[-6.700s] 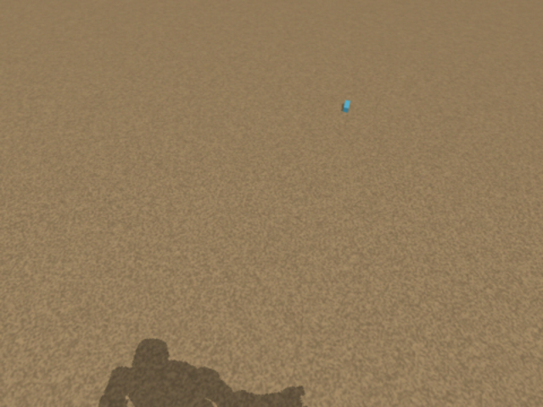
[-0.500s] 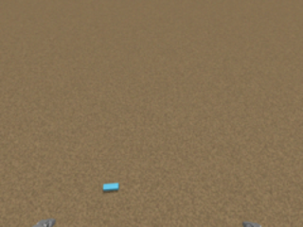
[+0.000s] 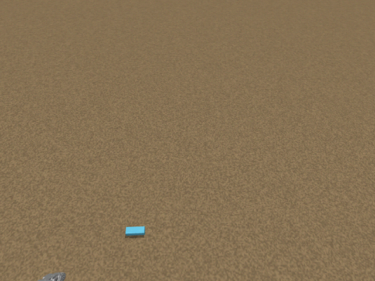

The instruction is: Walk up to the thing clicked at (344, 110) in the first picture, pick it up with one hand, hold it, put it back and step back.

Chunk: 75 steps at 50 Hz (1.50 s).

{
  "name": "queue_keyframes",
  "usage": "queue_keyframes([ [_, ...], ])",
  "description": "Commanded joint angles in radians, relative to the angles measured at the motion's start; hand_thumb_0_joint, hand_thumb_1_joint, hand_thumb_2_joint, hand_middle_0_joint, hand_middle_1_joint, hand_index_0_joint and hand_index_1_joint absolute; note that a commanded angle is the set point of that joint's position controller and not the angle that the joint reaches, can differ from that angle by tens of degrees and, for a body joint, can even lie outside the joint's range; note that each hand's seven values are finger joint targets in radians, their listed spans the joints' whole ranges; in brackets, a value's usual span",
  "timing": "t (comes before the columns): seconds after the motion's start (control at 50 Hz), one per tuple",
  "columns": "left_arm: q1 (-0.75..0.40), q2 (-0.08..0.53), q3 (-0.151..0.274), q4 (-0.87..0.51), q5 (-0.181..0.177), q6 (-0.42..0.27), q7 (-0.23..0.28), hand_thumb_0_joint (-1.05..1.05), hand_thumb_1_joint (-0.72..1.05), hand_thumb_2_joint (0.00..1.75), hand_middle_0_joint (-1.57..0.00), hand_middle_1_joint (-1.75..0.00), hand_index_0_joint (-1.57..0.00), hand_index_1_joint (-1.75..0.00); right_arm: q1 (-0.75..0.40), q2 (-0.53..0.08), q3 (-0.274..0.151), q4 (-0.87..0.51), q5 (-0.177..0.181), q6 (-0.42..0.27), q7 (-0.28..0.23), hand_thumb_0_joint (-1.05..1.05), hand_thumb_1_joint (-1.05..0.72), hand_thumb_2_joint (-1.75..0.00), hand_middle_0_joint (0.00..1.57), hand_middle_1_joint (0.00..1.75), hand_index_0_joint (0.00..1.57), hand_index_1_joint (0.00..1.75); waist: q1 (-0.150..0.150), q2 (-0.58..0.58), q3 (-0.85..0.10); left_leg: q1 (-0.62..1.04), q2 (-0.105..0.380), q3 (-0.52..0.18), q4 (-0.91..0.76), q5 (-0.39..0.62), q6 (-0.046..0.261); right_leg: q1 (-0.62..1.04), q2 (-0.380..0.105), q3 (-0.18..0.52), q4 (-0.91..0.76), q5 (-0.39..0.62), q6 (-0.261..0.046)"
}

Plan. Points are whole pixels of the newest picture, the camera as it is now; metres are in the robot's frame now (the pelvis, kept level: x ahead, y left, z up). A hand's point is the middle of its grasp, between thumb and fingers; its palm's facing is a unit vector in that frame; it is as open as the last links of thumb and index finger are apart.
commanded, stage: walk up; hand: left
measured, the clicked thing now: (135, 230) +0.46 +0.23 -0.76
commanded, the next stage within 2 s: none
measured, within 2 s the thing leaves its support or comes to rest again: neither
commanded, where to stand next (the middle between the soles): +0.08 -0.04 m, yaw +1 degrees
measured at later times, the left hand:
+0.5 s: hand out of the picture +0.09 +0.26 -0.16, palm faces +0.03 -0.94 -0.33, open 7.3 cm
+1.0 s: hand out of the picture +0.12 +0.27 -0.17, palm faces +0.04 -0.91 -0.42, open 7.4 cm
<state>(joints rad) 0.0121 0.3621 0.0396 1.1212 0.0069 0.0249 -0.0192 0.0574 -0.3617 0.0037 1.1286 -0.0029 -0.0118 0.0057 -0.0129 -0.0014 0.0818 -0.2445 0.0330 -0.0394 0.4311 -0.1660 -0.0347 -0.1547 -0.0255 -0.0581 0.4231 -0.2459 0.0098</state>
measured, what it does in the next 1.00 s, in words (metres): steps on the spot: left foot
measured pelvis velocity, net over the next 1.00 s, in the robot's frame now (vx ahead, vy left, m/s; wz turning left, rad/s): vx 0.09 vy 0.00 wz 0.06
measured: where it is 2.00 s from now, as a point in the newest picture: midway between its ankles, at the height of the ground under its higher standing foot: outside the picture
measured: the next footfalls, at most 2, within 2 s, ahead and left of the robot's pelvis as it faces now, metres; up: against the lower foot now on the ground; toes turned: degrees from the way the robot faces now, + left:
left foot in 0.98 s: +0.22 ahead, +0.12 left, +0.00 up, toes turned +3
right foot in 1.28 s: +0.10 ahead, -0.12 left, +0.00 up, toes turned +5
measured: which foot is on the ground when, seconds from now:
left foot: down 0.00-0.70, up 0.72-0.96, down 0.98-1.00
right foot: down 0.00-1.00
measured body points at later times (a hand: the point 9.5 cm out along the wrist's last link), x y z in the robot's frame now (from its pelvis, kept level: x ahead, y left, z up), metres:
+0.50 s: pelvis +0.01 +0.01 +0.00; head +0.03 +0.01 +0.45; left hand +0.09 +0.31 -0.13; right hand +0.12 -0.29 -0.12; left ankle +0.04 +0.14 -0.74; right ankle -0.01 -0.13 -0.74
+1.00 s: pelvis +0.09 +0.00 -0.02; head +0.16 -0.01 +0.42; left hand +0.11 +0.32 -0.14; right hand +0.20 -0.31 -0.15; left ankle +0.18 +0.12 -0.74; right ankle +0.01 -0.12 -0.74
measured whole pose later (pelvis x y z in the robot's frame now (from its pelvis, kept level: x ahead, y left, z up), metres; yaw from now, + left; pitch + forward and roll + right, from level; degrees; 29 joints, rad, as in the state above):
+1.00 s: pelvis +0.09 +0.00 -0.02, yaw +3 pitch -2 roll +0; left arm 0.22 0.37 0.04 0.96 -0.01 0.02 0.03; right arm 0.12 -0.40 -0.05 0.97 -0.01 0.04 0.02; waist 0.01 0.02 0.18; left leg -0.39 -0.01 -0.01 0.58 -0.13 0.02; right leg -0.10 -0.04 -0.07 0.62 -0.46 0.00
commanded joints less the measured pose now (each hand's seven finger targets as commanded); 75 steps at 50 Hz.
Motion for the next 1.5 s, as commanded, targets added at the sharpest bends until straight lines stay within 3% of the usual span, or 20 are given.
queue_keyframes([
  [0.0, -0.043, 0.209, 0.043, -0.061, -0.001, -0.028, 0.01, 0.0, 0.9, 0.9, -0.2, -0.3, -0.2, -0.3, -0.058, -0.22, -0.042, -0.071, -0.001, -0.022, -0.009, 0.0, -0.9, -0.9, 0.2, 0.3, 0.2, 0.3, 0.014, 0.019, -0.147, 0.024, 0.09, -0.08, -0.073, 0.089, 0.05, 0.057, -0.098, 0.095, -0.1, 0.032, -0.042],
  [0.46, 0.009, 0.197, 0.043, -0.072, 0.0, -0.034, 0.015, 0.0, 0.9, 0.9, -0.2, -0.3, -0.2, -0.3, -0.062, -0.21, -0.045, -0.091, -0.002, -0.016, -0.008, 0.0, -0.9, -0.9, 0.2, 0.3, 0.2, 0.3, 0.017, 0.047, -0.149, 0.023, 0.085, -0.105, -0.086, 0.136, 0.05, 0.085, -0.1, 0.058, -0.096, 0.083, -0.029],
  [0.48, 0.065, 0.227, 0.064, -0.101, 0.03, -0.039, -0.003, 0.0, 0.9, 0.9, -0.2, -0.3, -0.2, -0.3, 0.049, -0.267, -0.079, -0.101, -0.012, -0.021, 0.001, 0.0, -0.9, -0.9, 0.2, 0.3, 0.2, 0.3, 0.01, 0.026, -0.233, 0.085, 0.038, -0.082, -0.083, -0.329, 0.093, 0.082, -0.062, 0.027, -0.063, -0.296, -0.066],
  [0.54, 0.049, 0.194, 0.068, -0.134, 0.044, -0.033, -0.021, 0.0, 0.9, 0.9, -0.2, -0.3, -0.2, -0.3, 0.112, -0.302, -0.106, -0.115, -0.034, -0.019, 0.005, 0.0, -0.9, -0.9, 0.2, 0.3, 0.2, 0.3, -0.018, 0.121, -0.034, 0.085, 0.131, -0.294, -0.199, -0.615, 0.154, -0.227, -0.023, 0.025, 0.101, -0.383, -0.056],
  [0.6, 0.123, 0.167, 0.064, -0.139, 0.033, -0.057, -0.012, 0.0, 0.9, 0.9, -0.2, -0.3, -0.2, -0.3, 0.07, -0.305, -0.119, -0.177, -0.032, -0.025, 0.003, 0.0, -0.9, -0.9, 0.2, 0.3, 0.2, 0.3, 0.013, 0.13, -0.063, 0.116, 0.22, -0.355, -0.151, -0.286, 0.234, -0.193, -0.019, 0.049, 0.099, -0.177, -0.056],
  [0.64, 0.201, 0.175, 0.074, -0.129, 0.041, -0.072, -0.006, 0.0, 0.9, 0.9, -0.2, -0.3, -0.2, -0.3, 0.024, -0.254, -0.101, -0.211, -0.022, -0.014, 0.011, 0.0, -0.9, -0.9, 0.2, 0.3, 0.2, 0.3, 0.06, 0.096, -0.113, -0.042, 0.119, -0.202, -0.064, -0.346, 0.162, 0.043, -0.015, 0.065, -0.083, -0.169, -0.072],
  [0.68, 0.257, 0.312, 0.105, -0.124, 0.055, -0.083, 0.01, 0.0, 0.9, 0.9, -0.2, -0.3, -0.2, -0.3, -0.036, -0.151, -0.072, -0.241, -0.015, -0.004, 0.007, 0.0, -0.9, -0.9, 0.2, 0.3, 0.2, 0.3, 0.105, -0.172, 0.004, -0.418, -0.118, 0.021, 0.33, -0.338, 0.047, 0.218, -0.278, 0.48, -0.29, -0.351, -0.167],
  [0.7, 0.213, 0.337, 0.114, -0.158, 0.051, -0.084, 0.014, 0.0, 0.9, 0.9, -0.2, -0.3, -0.2, -0.3, -0.008, -0.196, -0.08, -0.235, -0.023, -0.009, -0.005, 0.0, -0.9, -0.9, 0.2, 0.3, 0.2, 0.3, 0.09, -0.109, 0.076, -0.433, -0.045, -0.054, 0.4, -0.339, 0.043, 0.149, -0.379, 0.52, -0.266, -0.227, -0.241],
  [0.8, 0.218, 0.258, 0.077, -0.182, 0.012, -0.103, 0.053, 0.0, 0.9, 0.9, -0.2, -0.3, -0.2, -0.3, 0.08, -0.18, -0.085, -0.223, -0.035, 0.013, 0.02, 0.0, -0.9, -0.9, 0.2, 0.3, 0.2, 0.3, 0.021, -0.07, -0.007, -0.291, -0.008, -0.079, 0.395, -0.186, 0.041, 0.211, -0.248, 0.152, -0.082, 0.739, -0.149],
  [0.88, 0.109, 0.228, 0.055, -0.245, -0.011, -0.064, 0.076, 0.0, 0.9, 0.9, -0.2, -0.3, -0.2, -0.3, 0.069, -0.158, -0.077, -0.211, -0.01, 0.041, 0.017, 0.0, -0.9, -0.9, 0.2, 0.3, 0.2, 0.3, 0.009, -0.168, 0.009, -0.127, -0.038, 0.047, 0.27, -0.057, 0.051, 0.046, -0.195, 0.067, 0.044, 0.889, -0.113],
  [0.92, 0.124, 0.237, 0.054, -0.258, -0.019, -0.041, 0.074, 0.0, 0.9, 0.9, -0.2, -0.3, -0.2, -0.3, 0.097, -0.174, -0.084, -0.213, -0.006, 0.037, 0.011, 0.0, -0.9, -0.9, 0.2, 0.3, 0.2, 0.3, 0.0, -0.161, -0.062, -0.053, -0.059, 0.086, 0.114, 0.073, 0.066, 0.072, -0.149, 0.028, 0.175, 0.762, -0.094],
  [0.96, 0.158, 0.204, 0.045, -0.269, -0.04, -0.027, 0.067, 0.0, 0.9, 0.9, -0.2, -0.3, -0.2, -0.3, 0.166, -0.257, -0.118, -0.218, -0.013, 0.027, -0.003, 0.0, -0.9, -0.9, 0.2, 0.3, 0.2, 0.3, -0.049, 0.022, -0.217, 0.219, 0.014, 0.039, 0.051, 0.757, 0.132, -0.017, -0.04, -0.028, 0.436, 0.492, -0.018],
  [1.0, 0.248, 0.169, 0.046, -0.271, -0.059, -0.003, 0.079, 0.0, 0.9, 0.9, -0.2, -0.3, -0.2, -0.3, 0.197, -0.323, -0.138, -0.251, 0.003, 0.026, -0.023, 0.0, -0.9, -0.9, 0.2, 0.3, 0.2, 0.3, -0.045, 0.225, -0.376, 0.394, 0.317, -0.328, 0.078, 1.192, 0.36, -0.209, 0.135, 0.106, 0.844, -0.443, -0.006],
  [1.24, 0.33, 0.207, 0.085, -0.275, 0.013, -0.01, 0.057, 0.0, 0.9, 0.9, -0.2, -0.3, -0.2, -0.3, -0.042, -0.232, -0.122, -0.41, -0.01, 0.08, -0.019, 0.0, -0.9, -0.9, 0.2, 0.3, 0.2, 0.3, 0.068, 0.099, -0.187, -0.176, 0.177, -0.127, 0.235, 0.176, 0.181, 0.015, 0.007, 0.077, 0.171, -0.007, -0.042],
  [1.26, 0.292, 0.268, 0.101, -0.306, 0.033, -0.019, 0.057, 0.0, 0.9, 0.9, -0.2, -0.3, -0.2, -0.3, -0.002, -0.177, -0.106, -0.417, -0.005, 0.085, -0.016, 0.0, -0.9, -0.9, 0.2, 0.3, 0.2, 0.3, 0.055, -0.11, -0.127, -0.326, 0.051, -0.061, 0.372, -0.078, 0.115, -0.006, -0.132, 0.318, 0.015, -0.023, -0.101],
  [1.28, 0.228, 0.401, 0.128, -0.351, 0.036, -0.021, 0.055, 0.0, 0.9, 0.9, -0.2, -0.3, -0.2, -0.3, -0.026, -0.162, -0.108, -0.434, 0.001, 0.088, -0.019, 0.0, -0.9, -0.9, 0.2, 0.3, 0.2, 0.3, 0.071, -0.321, -0.081, -0.347, -0.153, -0.021, 0.644, -0.479, 0.05, -0.202, -0.427, 0.663, -0.126, 0.146, -0.266],
  [1.3, 0.189, 0.429, 0.128, -0.382, 0.045, -0.03, 0.058, 0.0, 0.9, 0.9, -0.2, -0.3, -0.2, -0.3, -0.052, -0.21, -0.127, -0.433, -0.011, 0.097, -0.031, 0.0, -0.9, -0.9, 0.2, 0.3, 0.2, 0.3, 0.082, -0.267, -0.046, -0.276, -0.142, -0.184, 0.851, -0.513, 0.046, -0.325, -0.472, 0.746, -0.12, 0.218, -0.358],
  [1.36, 0.063, 0.285, 0.107, -0.398, 0.028, -0.028, 0.072, 0.0, 0.9, 0.9, -0.2, -0.3, -0.2, -0.3, 0.092, -0.21, -0.131, -0.382, 0.013, 0.09, -0.021, 0.0, -0.9, -0.9, 0.2, 0.3, 0.2, 0.3, -0.027, -0.094, -0.06, -0.338, -0.177, -0.189, 0.993, -0.318, 0.019, -0.183, -0.248, 0.322, 0.052, 0.421, -0.224],
  [1.44, 0.194, 0.238, 0.101, -0.403, 0.023, -0.038, 0.091, 0.0, 0.9, 0.9, -0.2, -0.3, -0.2, -0.3, 0.086, -0.231, -0.123, -0.394, -0.009, 0.083, -0.031, 0.0, -0.9, -0.9, 0.2, 0.3, 0.2, 0.3, 0.062, -0.089, -0.162, -0.413, -0.159, -0.174, 0.974, -0.318, -0.013, 0.124, -0.259, 0.302, 0.142, 0.596, -0.229],
  [1.48, 0.256, 0.211, 0.097, -0.395, 0.033, -0.058, 0.081, 0.0, 0.9, 0.9, -0.2, -0.3, -0.2, -0.3, 0.065, -0.209, -0.108, -0.385, 0.001, 0.052, -0.027, 0.0, -0.9, -0.9, 0.2, 0.3, 0.2, 0.3, 0.1, -0.125, -0.25, -0.379, -0.093, -0.15, 0.676, -0.294, -0.014, 0.275, -0.218, 0.296, 0.085, 0.186, -0.232],
])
